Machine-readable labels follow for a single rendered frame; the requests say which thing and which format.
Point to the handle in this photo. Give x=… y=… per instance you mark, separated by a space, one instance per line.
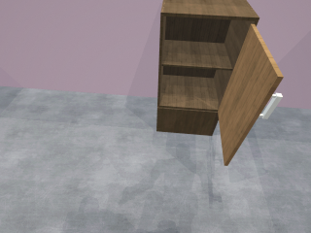
x=276 y=98

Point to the cupboard door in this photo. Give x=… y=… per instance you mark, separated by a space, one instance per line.
x=253 y=81

